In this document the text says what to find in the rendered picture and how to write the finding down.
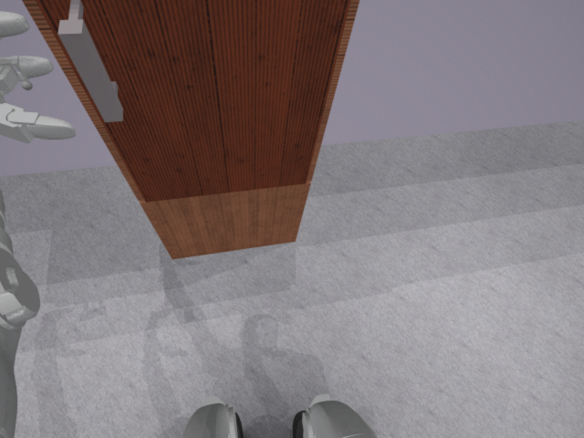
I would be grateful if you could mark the right robot thigh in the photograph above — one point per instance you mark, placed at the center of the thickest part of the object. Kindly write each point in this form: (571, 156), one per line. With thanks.
(334, 419)

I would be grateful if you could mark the left robot shin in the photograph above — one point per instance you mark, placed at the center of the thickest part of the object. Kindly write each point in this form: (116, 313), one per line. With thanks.
(211, 400)

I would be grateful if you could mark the robot left upper arm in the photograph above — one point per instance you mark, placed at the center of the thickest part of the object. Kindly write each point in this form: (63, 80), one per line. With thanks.
(19, 302)

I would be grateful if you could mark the cupboard door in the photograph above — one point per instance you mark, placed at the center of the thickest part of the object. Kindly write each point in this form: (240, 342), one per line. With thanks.
(218, 96)

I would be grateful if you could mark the robot left hand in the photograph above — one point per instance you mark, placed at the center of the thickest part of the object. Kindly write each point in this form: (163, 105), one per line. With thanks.
(15, 122)

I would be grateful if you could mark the handle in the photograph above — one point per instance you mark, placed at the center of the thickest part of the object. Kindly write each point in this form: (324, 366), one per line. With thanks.
(78, 43)

